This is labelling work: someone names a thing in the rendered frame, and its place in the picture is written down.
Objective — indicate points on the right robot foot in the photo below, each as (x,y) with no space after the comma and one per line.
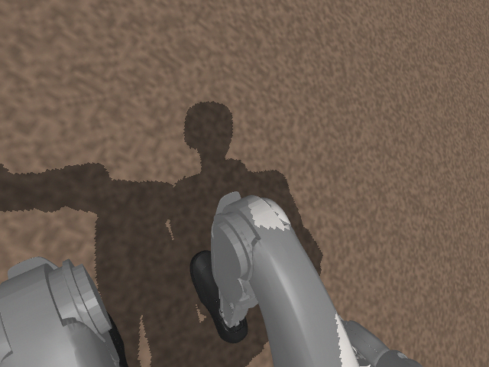
(208,292)

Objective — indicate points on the right robot arm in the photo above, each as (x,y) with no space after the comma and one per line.
(395,358)

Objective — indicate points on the left robot foot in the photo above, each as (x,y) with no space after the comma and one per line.
(118,343)

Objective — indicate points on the right robot hand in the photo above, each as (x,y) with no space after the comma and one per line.
(365,344)

